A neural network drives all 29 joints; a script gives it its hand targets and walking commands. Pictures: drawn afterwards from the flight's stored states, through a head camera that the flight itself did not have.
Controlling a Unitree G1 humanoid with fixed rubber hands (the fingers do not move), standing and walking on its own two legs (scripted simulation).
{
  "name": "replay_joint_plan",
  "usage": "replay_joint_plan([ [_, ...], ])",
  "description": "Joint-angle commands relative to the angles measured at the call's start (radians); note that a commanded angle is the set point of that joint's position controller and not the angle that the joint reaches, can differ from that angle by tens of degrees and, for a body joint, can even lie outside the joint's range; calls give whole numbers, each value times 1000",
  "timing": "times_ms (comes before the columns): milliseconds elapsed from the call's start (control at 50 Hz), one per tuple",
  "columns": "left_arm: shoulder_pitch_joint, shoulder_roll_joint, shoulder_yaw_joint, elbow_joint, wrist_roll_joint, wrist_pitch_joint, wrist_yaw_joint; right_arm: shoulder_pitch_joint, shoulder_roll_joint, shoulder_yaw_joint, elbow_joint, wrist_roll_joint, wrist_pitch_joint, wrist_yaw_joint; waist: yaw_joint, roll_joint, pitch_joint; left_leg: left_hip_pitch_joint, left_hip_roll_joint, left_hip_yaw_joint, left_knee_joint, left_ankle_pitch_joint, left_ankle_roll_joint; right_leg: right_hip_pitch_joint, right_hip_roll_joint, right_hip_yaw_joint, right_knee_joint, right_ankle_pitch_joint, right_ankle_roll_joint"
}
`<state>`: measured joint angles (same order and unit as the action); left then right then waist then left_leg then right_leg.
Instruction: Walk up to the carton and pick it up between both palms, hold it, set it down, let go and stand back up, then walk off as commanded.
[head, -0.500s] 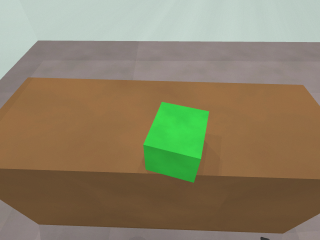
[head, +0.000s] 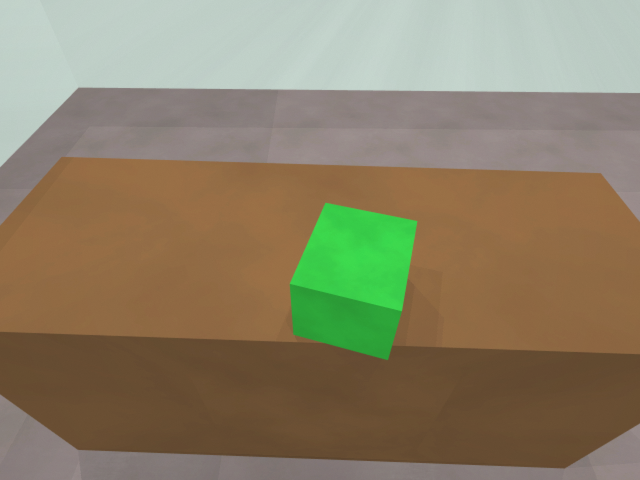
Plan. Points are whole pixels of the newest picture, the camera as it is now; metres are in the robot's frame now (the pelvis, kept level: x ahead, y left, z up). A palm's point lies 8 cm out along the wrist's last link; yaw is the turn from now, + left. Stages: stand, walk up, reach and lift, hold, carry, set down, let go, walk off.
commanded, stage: stand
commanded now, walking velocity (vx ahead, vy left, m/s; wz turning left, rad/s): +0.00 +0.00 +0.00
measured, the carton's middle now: (355, 277) +0.45 -0.04 -0.04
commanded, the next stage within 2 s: walk off in 0.08 s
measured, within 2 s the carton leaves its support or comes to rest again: neither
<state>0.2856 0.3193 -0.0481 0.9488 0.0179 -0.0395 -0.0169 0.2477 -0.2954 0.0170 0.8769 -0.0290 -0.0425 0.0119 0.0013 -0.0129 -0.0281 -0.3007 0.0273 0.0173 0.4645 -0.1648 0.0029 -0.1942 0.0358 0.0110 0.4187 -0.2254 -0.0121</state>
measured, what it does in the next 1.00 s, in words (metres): walks backwards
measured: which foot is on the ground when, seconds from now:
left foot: down 0.00-0.60, up 0.62-1.00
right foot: down 0.00-1.00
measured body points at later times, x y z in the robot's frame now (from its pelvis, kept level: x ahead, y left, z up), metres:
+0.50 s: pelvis -0.03 -0.01 -0.01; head -0.06 -0.01 +0.44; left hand +0.02 +0.28 -0.14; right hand +0.06 -0.29 -0.13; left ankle +0.05 +0.11 -0.74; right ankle -0.03 -0.12 -0.73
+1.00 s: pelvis -0.17 -0.04 -0.03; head -0.17 -0.06 +0.41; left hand -0.10 +0.28 -0.13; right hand -0.09 -0.35 -0.17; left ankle -0.18 +0.06 -0.68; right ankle -0.05 -0.12 -0.74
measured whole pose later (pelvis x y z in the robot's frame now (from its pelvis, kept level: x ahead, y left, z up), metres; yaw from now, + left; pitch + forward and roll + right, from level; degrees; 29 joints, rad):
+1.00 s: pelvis -0.17 -0.04 -0.03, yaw +0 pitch -5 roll +2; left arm 0.22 0.35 0.04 0.93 0.02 0.03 0.02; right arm 0.22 -0.40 -0.03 0.88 -0.02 0.10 -0.01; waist 0.01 0.02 0.08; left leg -0.42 -0.13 -0.01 1.18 -0.46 0.01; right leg -0.44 0.02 0.01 0.75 -0.22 -0.06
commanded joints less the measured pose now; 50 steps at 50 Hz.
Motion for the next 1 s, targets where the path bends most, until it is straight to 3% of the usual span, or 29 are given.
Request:
replay_joint_plan([
  [0,-15,246,88,1,1,-34,18,-26,-254,-61,45,16,-22,-13,4,82,-55,148,86,-148,-113,-10,51,6,-144,136,-91,49,-35],
  [60,-25,245,86,-1,-2,-32,18,-18,-244,-57,43,19,-23,-14,-8,71,-55,156,85,-145,-103,11,49,0,-144,136,-95,61,-37],
  [240,-19,244,85,6,-2,-30,18,-33,-251,-56,44,17,-18,-15,1,77,-40,130,94,-160,-126,-47,51,3,-141,131,-93,38,-36],
  [260,-40,280,147,-70,-18,3,37,-55,-274,-103,-33,17,1,-30,-15,37,39,74,114,-182,-24,373,57,-60,-195,176,60,385,-71],
  [280,-18,270,151,-87,-24,17,39,-39,-270,-107,-30,21,10,-35,-12,55,0,112,127,-173,7,493,84,-60,-187,171,122,429,-76],
  [300,4,262,155,-101,-26,24,40,-22,-276,-112,-38,19,14,-36,-13,73,-34,143,136,-173,16,530,105,-55,-173,154,154,405,-72],
  [340,16,250,159,-107,-29,37,41,-14,-285,-119,-50,16,27,-36,-14,72,-36,133,157,-193,-1,477,142,-63,-130,119,225,314,-62],
  [360,21,241,163,-105,-25,47,41,-22,-291,-122,-53,15,32,-36,-13,84,-16,103,179,-218,-28,422,159,-74,-104,94,255,229,-53],
  [420,46,233,175,-92,-14,69,38,-76,-318,-128,-84,14,48,-39,-7,184,91,-94,278,-327,-128,179,251,-118,-25,15,457,-261,-33],
  [460,51,242,182,-88,-12,81,35,-120,-324,-128,-100,12,58,-43,1,186,137,-233,299,-343,-167,18,276,-93,-23,11,552,-279,-31],
  [500,90,252,188,-87,-12,79,32,-189,-319,-124,-119,12,70,-48,44,187,177,-308,252,-290,-105,-107,219,-47,-47,36,433,-195,-25],
  [540,94,266,188,-79,-6,68,30,-181,-290,-117,-122,7,85,-44,64,117,209,-263,146,-207,47,-188,114,-79,-92,115,141,-202,-47],
  [560,73,324,191,-90,0,60,34,-143,-253,-108,-121,21,91,-43,58,-105,202,-247,-21,-134,282,-294,59,-182,-254,360,-77,-157,-106],
  [580,-5,376,199,-111,6,49,38,-95,-242,-110,-103,29,95,-51,21,-213,210,-214,-151,-83,536,-448,27,-263,-394,520,-184,-54,-141],
  [600,-89,381,208,-126,8,50,44,-48,-276,-128,-82,20,108,-58,-1,-143,229,-187,-138,-195,677,-429,26,-351,-397,546,-194,-127,-129],
  [620,-138,357,193,-131,-3,47,48,-31,-283,-128,-67,22,114,-59,-29,-77,280,-176,-132,-213,703,-369,33,-387,-360,502,-206,-186,-82],
  [660,-178,313,181,-135,-14,41,49,-41,-291,-133,-50,23,122,-56,-20,-67,327,-197,-145,-213,748,-276,16,-383,-272,409,-183,-143,-51],
  [740,-147,306,193,-140,-10,38,62,-13,-302,-134,-53,23,132,-43,-8,-70,240,-252,-151,-206,789,-243,-17,-193,-272,421,-159,-190,-21],
  [860,-143,306,206,-161,-11,37,76,17,-301,-139,-53,17,135,-33,2,-74,152,-257,-147,-201,817,-274,-26,-118,-292,411,-117,-172,-76],
  [940,-154,315,210,-168,-6,44,74,47,-303,-143,-46,13,135,-22,-2,-97,136,-201,-136,-161,778,-309,-17,-185,-296,415,-155,-353,-118],
  [980,-158,319,210,-169,-2,47,72,66,-304,-146,-41,11,132,-18,-4,-110,124,-171,-122,-136,739,-334,-11,-217,-306,420,-157,-382,-150],
])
